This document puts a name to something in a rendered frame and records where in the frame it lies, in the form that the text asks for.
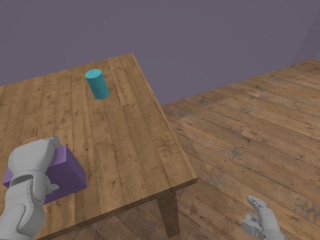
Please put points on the left robot forearm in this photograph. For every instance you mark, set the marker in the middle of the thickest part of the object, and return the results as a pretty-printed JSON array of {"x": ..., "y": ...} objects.
[{"x": 24, "y": 215}]

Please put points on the right robot forearm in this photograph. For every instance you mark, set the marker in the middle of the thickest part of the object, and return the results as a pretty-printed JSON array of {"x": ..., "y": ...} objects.
[{"x": 272, "y": 234}]

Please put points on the left robot hand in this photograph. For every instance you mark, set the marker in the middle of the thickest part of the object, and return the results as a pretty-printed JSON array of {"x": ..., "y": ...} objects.
[{"x": 35, "y": 156}]

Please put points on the sponge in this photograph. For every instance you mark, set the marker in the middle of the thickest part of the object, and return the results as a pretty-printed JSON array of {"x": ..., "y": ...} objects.
[{"x": 64, "y": 171}]

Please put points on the table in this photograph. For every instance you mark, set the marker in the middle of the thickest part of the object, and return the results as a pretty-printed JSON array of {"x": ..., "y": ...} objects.
[{"x": 124, "y": 142}]

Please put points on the right robot hand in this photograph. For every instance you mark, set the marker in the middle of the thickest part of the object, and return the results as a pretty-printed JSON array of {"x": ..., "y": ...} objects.
[{"x": 266, "y": 219}]

